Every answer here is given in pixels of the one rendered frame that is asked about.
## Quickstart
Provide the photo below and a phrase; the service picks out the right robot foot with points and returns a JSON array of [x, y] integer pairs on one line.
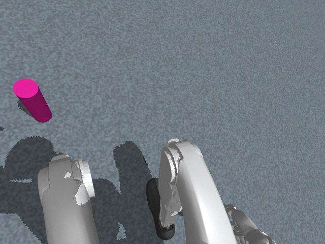
[[153, 199]]

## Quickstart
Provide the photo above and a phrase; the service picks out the right robot arm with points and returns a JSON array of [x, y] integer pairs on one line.
[[257, 236]]

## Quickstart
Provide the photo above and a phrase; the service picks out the can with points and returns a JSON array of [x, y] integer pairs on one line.
[[31, 97]]

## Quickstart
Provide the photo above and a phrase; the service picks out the right robot hand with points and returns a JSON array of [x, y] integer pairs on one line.
[[241, 223]]

